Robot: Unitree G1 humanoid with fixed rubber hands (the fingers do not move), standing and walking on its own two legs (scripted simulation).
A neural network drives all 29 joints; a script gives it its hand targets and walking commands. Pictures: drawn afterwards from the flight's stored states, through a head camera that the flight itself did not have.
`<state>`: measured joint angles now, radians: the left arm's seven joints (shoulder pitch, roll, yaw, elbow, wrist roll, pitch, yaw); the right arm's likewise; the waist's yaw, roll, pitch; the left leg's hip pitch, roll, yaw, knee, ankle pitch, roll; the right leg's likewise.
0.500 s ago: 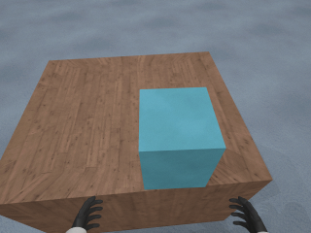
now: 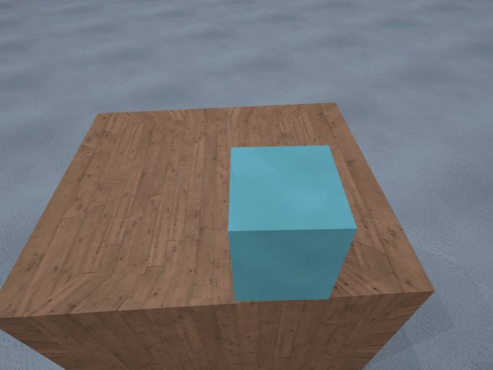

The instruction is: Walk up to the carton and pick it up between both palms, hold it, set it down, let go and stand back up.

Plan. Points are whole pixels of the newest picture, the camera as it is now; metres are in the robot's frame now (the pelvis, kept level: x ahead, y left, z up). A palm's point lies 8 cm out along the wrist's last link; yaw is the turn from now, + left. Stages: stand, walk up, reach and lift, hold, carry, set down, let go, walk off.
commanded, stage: stand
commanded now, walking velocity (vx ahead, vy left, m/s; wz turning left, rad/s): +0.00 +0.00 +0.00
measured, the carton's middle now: (280, 224) +0.41 -0.05 -0.03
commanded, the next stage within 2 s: none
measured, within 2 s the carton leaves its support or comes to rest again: neither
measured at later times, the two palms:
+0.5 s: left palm out of the picture -0.05 +0.24 -0.14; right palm out of the picture -0.03 -0.24 -0.13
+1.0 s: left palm out of the picture -0.03 +0.23 -0.14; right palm out of the picture -0.02 -0.24 -0.13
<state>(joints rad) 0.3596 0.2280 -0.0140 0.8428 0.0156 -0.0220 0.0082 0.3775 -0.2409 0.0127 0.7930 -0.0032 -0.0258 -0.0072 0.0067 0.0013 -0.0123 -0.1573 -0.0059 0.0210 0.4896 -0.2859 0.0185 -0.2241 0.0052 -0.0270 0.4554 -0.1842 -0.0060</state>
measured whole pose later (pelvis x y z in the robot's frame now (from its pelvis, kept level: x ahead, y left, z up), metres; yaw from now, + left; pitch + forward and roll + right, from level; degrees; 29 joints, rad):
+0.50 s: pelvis -0.03 +0.01 +0.00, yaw +0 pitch -2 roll +0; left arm 0.44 0.20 -0.01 0.95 0.02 -0.01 0.02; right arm 0.45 -0.23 0.00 0.87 0.00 -0.01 -0.02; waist 0.00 0.00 -0.03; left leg -0.23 -0.03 0.03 0.51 -0.25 0.03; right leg -0.30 -0.02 -0.02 0.49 -0.15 0.01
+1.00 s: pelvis -0.02 +0.00 +0.00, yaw +1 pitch -2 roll +0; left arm 0.39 0.17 0.00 0.98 0.01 -0.01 0.03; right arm 0.43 -0.19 0.00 0.91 0.00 -0.01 -0.03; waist 0.00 0.00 -0.02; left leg -0.21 -0.02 0.02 0.49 -0.25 0.02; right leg -0.28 -0.01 -0.03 0.47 -0.16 0.00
